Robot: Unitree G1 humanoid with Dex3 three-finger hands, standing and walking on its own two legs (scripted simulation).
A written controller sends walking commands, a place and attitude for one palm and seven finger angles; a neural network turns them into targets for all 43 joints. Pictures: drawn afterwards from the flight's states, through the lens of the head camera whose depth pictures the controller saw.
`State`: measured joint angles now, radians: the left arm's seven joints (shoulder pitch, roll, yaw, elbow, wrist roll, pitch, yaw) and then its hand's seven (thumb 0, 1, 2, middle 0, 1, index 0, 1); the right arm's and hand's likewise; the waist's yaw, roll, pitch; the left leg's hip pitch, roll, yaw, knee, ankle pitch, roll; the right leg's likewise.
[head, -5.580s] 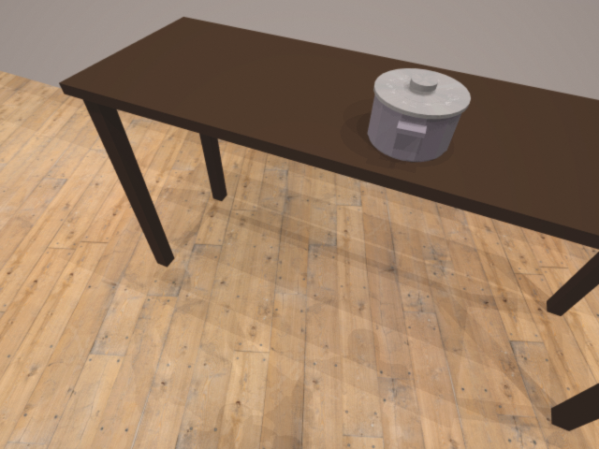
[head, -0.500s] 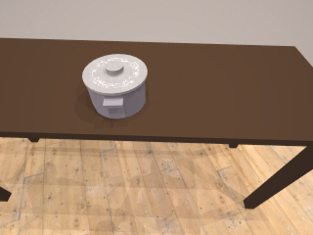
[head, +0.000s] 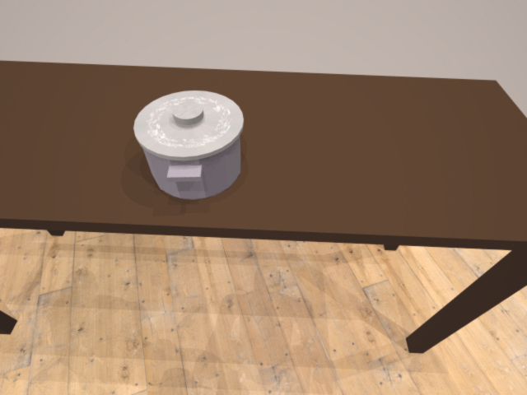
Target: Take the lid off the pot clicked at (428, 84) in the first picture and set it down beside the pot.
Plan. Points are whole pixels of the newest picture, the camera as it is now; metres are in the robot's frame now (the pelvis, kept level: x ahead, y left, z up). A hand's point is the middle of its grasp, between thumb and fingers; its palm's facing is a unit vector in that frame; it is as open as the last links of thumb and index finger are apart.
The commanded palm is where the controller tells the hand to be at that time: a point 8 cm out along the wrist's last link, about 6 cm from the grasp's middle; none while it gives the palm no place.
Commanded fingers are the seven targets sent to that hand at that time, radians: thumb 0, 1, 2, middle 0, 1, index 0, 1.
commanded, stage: lift the closed hand beside the body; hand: left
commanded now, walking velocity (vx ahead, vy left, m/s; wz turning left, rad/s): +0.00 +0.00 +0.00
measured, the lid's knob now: (188, 112) +0.51 +0.17 +0.15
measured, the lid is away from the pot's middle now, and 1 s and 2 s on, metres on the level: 0.00 0.00 0.00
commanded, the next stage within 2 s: raise the hand higher, near the body in 0.66 s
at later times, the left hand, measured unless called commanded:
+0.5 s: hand out of the picture +0.10 +0.21 +0.00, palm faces +0.30 -0.91 -0.28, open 3.9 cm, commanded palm +0.06 +0.25 +0.04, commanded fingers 0.00 0.90 0.90 -1.26 -1.45 -1.26 -1.45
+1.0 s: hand (50, 391) +0.11 +0.23 +0.09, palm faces +0.29 -0.86 -0.42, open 3.1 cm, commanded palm +0.06 +0.27 +0.12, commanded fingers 0.00 0.90 0.90 -1.30 -1.50 -1.30 -1.50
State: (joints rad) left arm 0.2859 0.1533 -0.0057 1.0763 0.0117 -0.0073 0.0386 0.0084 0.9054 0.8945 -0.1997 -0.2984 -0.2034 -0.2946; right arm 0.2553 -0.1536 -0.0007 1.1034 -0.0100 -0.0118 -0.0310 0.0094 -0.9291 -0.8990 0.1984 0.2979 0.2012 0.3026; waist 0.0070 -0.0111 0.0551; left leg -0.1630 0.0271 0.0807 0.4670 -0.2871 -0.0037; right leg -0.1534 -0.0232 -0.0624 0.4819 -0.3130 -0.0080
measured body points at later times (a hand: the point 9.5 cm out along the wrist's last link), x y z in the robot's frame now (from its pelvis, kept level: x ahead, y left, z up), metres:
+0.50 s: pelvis -0.03 -0.01 +0.00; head -0.05 -0.02 +0.45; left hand +0.08 +0.26 +0.02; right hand +0.22 -0.22 -0.02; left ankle -0.02 +0.12 -0.74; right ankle -0.03 -0.11 -0.74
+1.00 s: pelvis -0.03 +0.01 +0.00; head -0.05 -0.01 +0.45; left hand +0.09 +0.28 +0.12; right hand +0.16 -0.20 -0.08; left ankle -0.02 +0.12 -0.74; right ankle -0.03 -0.11 -0.74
